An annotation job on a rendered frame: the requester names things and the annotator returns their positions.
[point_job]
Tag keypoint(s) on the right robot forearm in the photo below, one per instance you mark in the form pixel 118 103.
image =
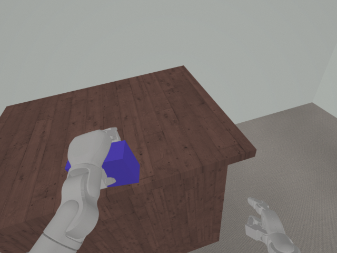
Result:
pixel 280 243

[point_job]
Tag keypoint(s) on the left robot forearm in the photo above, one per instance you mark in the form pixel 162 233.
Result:
pixel 77 214

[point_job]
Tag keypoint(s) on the table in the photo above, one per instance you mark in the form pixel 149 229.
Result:
pixel 179 135

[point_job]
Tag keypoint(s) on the robot left hand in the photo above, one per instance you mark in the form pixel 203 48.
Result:
pixel 93 148

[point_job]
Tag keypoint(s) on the robot right hand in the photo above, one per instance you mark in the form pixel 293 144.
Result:
pixel 259 229

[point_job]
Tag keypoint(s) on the sponge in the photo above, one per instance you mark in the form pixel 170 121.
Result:
pixel 120 164

